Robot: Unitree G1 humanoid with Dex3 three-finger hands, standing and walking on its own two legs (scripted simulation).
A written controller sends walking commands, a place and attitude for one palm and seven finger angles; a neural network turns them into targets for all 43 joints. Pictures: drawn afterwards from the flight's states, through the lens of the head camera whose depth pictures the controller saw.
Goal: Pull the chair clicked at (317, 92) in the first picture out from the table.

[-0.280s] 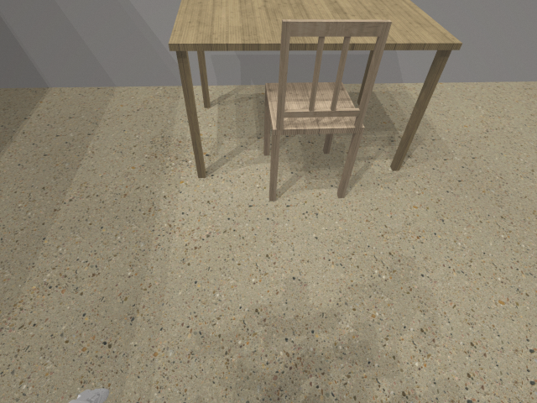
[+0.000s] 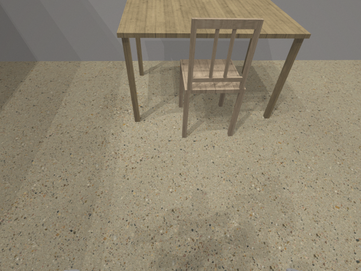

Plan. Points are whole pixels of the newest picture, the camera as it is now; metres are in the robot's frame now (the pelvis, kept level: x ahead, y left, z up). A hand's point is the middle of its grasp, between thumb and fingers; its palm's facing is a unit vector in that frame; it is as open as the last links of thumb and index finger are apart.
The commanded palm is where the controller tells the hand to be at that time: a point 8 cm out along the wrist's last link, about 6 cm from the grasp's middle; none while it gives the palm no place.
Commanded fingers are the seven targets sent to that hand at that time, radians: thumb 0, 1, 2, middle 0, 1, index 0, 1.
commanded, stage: stand and wait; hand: left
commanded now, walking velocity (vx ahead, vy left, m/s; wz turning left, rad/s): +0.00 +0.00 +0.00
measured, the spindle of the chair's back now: (213, 54) +1.23 -0.11 -0.10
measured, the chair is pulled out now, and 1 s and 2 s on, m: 0.00 0.00 0.00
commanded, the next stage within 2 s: look at it before walking up in 0.54 s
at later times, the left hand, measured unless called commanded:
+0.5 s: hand out of the picture +0.06 +0.24 -0.16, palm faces -0.03 -0.95 -0.32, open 7.4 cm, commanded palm none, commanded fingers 0.00 0.90 0.90 -0.20 -0.30 -0.20 -0.30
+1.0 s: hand out of the picture +0.07 +0.24 -0.16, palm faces -0.03 -0.95 -0.32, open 7.4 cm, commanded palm none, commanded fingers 0.00 0.90 0.90 -0.20 -0.30 -0.20 -0.30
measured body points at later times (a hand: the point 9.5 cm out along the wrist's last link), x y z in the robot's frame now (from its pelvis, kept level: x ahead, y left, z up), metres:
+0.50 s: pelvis -0.01 -0.01 +0.00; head -0.01 +0.00 +0.45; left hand +0.06 +0.29 -0.13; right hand +0.06 -0.30 -0.13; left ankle +0.00 +0.11 -0.74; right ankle +0.00 -0.13 -0.74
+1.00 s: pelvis +0.00 -0.01 +0.01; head +0.00 +0.00 +0.46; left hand +0.07 +0.29 -0.13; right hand +0.08 -0.30 -0.12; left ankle +0.00 +0.11 -0.74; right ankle +0.00 -0.13 -0.74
